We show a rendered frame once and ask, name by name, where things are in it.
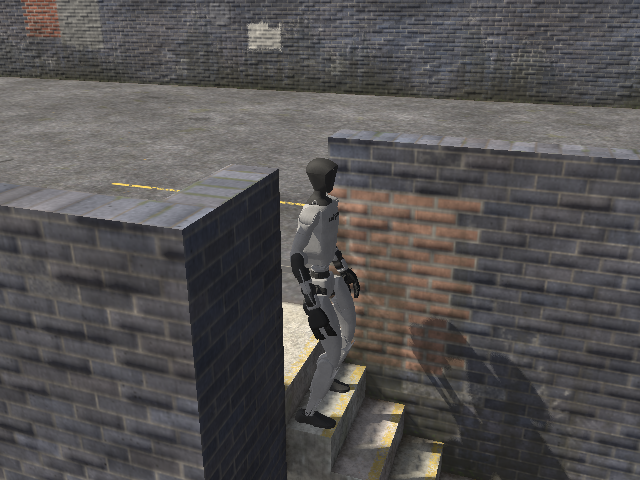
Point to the humanoid robot head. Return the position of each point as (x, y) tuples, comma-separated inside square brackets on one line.
[(321, 173)]

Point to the right robot hand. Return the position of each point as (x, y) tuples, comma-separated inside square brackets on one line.
[(318, 319)]

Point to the robot left forearm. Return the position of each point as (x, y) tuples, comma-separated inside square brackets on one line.
[(339, 262)]

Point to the robot right forearm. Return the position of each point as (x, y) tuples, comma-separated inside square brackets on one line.
[(297, 262)]

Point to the robot right upper arm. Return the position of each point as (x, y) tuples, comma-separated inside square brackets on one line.
[(307, 221)]

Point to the left robot hand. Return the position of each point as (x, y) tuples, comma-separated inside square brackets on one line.
[(350, 277)]

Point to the robot right foot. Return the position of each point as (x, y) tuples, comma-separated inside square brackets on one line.
[(317, 420)]

